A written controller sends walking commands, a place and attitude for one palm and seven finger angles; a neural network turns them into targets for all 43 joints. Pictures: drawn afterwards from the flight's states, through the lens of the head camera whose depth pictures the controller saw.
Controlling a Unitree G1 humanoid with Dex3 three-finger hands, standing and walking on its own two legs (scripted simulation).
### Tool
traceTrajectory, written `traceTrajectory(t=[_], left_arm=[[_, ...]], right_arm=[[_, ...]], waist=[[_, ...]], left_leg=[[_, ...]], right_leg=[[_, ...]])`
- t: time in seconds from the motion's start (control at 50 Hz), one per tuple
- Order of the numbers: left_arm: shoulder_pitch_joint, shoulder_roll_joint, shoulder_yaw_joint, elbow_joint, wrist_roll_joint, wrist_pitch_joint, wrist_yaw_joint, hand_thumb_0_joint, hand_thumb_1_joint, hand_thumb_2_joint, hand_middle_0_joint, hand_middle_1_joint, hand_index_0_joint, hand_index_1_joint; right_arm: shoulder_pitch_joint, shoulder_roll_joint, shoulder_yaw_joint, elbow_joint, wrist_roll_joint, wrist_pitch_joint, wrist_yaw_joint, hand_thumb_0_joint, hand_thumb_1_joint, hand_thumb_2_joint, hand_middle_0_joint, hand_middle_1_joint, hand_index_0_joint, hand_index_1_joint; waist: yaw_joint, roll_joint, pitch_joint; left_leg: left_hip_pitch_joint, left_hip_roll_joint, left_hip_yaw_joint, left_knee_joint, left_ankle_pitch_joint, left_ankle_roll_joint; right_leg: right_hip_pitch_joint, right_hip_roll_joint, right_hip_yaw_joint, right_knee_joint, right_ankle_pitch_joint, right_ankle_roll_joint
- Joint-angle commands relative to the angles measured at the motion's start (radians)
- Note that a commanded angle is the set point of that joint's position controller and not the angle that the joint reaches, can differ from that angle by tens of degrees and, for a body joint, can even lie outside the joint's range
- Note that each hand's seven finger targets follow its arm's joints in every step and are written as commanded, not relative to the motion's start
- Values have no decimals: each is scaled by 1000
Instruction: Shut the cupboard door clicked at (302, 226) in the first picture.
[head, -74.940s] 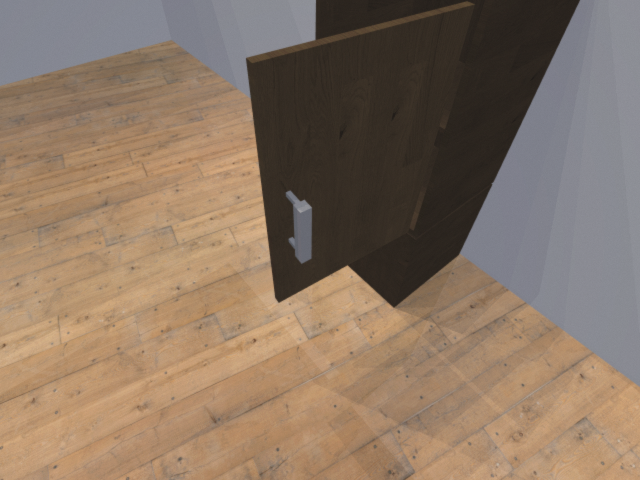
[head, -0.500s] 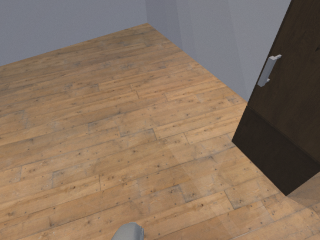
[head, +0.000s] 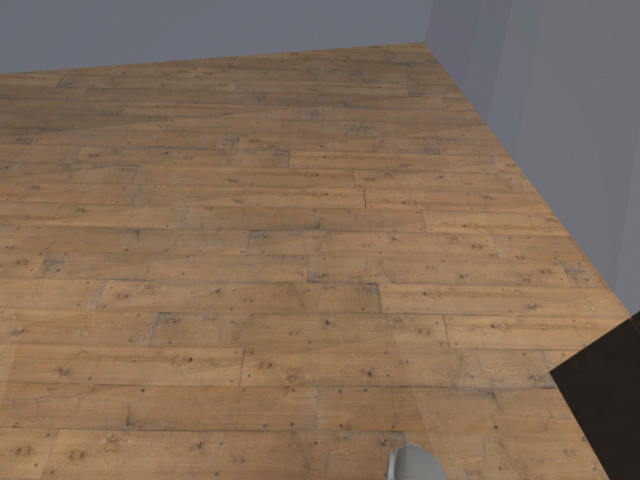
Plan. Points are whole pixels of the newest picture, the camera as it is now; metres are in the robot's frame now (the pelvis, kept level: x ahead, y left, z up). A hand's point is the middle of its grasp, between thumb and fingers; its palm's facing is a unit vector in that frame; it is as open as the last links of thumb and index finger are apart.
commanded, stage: turn to face it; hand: left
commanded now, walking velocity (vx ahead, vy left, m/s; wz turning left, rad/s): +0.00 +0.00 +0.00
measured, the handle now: out of the picture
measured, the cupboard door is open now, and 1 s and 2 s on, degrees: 0 0 0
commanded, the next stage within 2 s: none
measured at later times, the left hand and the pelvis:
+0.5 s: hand (239, 402) +0.24 +0.15 -0.17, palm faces -0.16 -0.96 -0.21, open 7.3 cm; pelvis +0.14 -0.02 +0.00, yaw -12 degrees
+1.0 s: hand (278, 315) +0.39 +0.11 -0.16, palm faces -0.49 -0.82 -0.28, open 7.4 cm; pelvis +0.18 -0.02 -0.01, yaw -32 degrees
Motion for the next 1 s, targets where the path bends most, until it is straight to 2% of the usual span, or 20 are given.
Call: traceTrajectory(t=[0.0,0.12,0.16,0.18,0.2,0.22,0.3,0.5,0.52,0.56,0.58,0.62,0.68,0.8,0.84,0.88,0.9,0.92,0.94,0.98], left_arm=[[13,34,4,-54,-3,-4,-8,0,900,900,-200,-300,-200,-300],[-15,27,-13,-36,-10,-3,1,0,900,900,-200,-300,-200,-300],[80,68,1,-14,-7,-11,1,0,900,900,-200,-300,-200,-300],[151,122,15,3,-2,-20,6,0,900,900,-200,-300,-200,-300],[209,197,29,16,-2,-30,10,0,900,900,-200,-300,-200,-300],[215,206,29,14,-19,-31,19,0,900,900,-200,-300,-200,-300],[-27,135,27,-63,-13,-3,41,0,900,900,-200,-300,-200,-300],[-94,165,53,-106,-13,30,17,0,900,900,-200,-300,-200,-300],[-113,146,48,-119,-19,35,14,0,900,900,-200,-300,-200,-300],[-124,75,32,-170,-26,36,-4,0,900,900,-200,-300,-200,-300],[-149,116,40,-161,-9,44,-7,0,900,900,-200,-300,-200,-300],[-111,116,51,-135,-12,48,-23,0,900,900,-200,-300,-200,-300],[-107,91,35,-138,-19,56,-32,0,900,900,-200,-300,-200,-300],[-171,86,21,-168,-15,51,-36,0,900,900,-200,-300,-200,-300],[-158,98,18,-171,-14,45,-33,0,900,900,-200,-300,-200,-300],[-60,130,28,-147,-13,37,-31,0,900,900,-200,-300,-200,-300],[28,211,42,-121,-6,25,-20,0,900,900,-200,-300,-200,-300],[94,307,62,-99,-6,16,-6,0,900,900,-200,-300,-200,-300],[118,310,65,-93,-20,22,9,0,900,900,-200,-300,-200,-300],[6,252,56,-120,-17,29,24,0,900,900,-200,-300,-200,-300]], right_arm=[[106,-117,-29,-3,-5,-21,-5,0,-900,-900,200,300,200,300],[149,-112,-26,61,-8,-11,-19,0,-900,-900,200,300,200,300],[141,-114,-27,62,-2,-1,-21,0,-900,-900,200,300,200,300],[149,-98,-28,55,6,0,-19,0,-900,-900,200,300,200,300],[183,-66,-29,43,12,-2,-14,0,-900,-900,200,300,200,300],[176,-70,-25,28,11,9,-23,0,-900,-900,200,300,200,300],[106,-66,-21,21,4,43,-17,0,-900,-900,200,300,200,300],[137,-71,-26,-34,11,36,-23,0,-900,-900,200,300,200,300],[167,-101,-31,-30,10,27,-29,0,-900,-900,200,300,200,300],[171,-244,-54,-65,-13,24,-36,0,-900,-900,200,300,200,300],[138,-233,-52,-66,-17,24,-36,0,-900,-900,200,300,200,300],[44,-200,-40,-101,-19,23,-39,0,-900,-900,200,300,200,300],[33,-189,-36,-101,-17,23,-36,0,-900,-900,200,300,200,300],[100,-222,-58,-72,-15,34,-24,0,-900,-900,200,300,200,300],[93,-234,-66,-73,-13,37,-18,0,-900,-900,200,300,200,300],[55,-245,-69,-85,-5,40,-14,0,-900,-900,200,300,200,300],[49,-210,-64,-103,7,41,-7,0,-900,-900,200,300,200,300],[-16,-139,-42,-158,10,41,-5,0,-900,-900,200,300,200,300],[-46,-160,-37,-172,6,55,-20,0,-900,-900,200,300,200,300],[-62,-169,-35,-153,9,52,-26,0,-900,-900,200,300,200,300]], waist=[[-28,69,-8],[-19,105,-39],[29,61,-50],[54,-44,-104],[53,-202,-157],[48,-242,-240],[-28,-42,-171],[-58,-121,-168],[-78,-69,-164],[-86,337,-104],[-81,266,-71],[-23,159,-63],[-21,171,-99],[-72,220,-119],[-64,234,-122],[-1,179,-156],[38,-13,-221],[72,-269,-210],[78,-190,-200],[37,-203,-167]], left_leg=[[-21,253,-215,-309,47,105],[100,276,-79,-134,418,53],[61,243,-31,35,395,5],[-47,169,5,230,251,-35],[-211,23,72,523,-219,-89],[-254,30,-47,674,-414,-103],[-228,115,-117,661,-224,-124],[40,61,-84,52,-55,-132],[163,96,-99,-75,-14,-125],[173,498,-493,-282,29,45],[97,519,-469,-273,107,85],[71,431,-297,-208,301,74],[143,365,-122,-148,459,46],[208,383,-37,-70,553,32],[196,392,-19,-23,570,12],[99,357,32,123,475,-50],[-62,281,99,322,274,-110],[-341,114,93,565,-382,-161],[-376,135,-64,672,-416,-158],[-426,164,-120,713,-308,-164]], right_leg=[[34,15,-9,-180,112,10],[233,113,-41,-432,141,-40],[392,133,-27,-542,251,-57],[537,42,134,-560,494,-113],[657,-182,400,-654,775,-247],[686,-243,508,-704,828,-329],[414,-107,323,-755,428,-267],[252,28,366,-692,183,-171],[150,72,334,-643,106,-129],[-53,247,61,-262,-301,-22],[-36,197,89,-92,-288,-14],[-14,162,68,52,-206,5],[16,143,16,-24,-156,19],[131,162,-67,-294,-134,-3],[201,172,-83,-393,-100,-19],[402,171,-78,-608,108,-42],[612,27,94,-670,376,-98],[713,-209,402,-670,810,-232],[668,-250,414,-650,892,-295],[636,-158,357,-639,743,-288]])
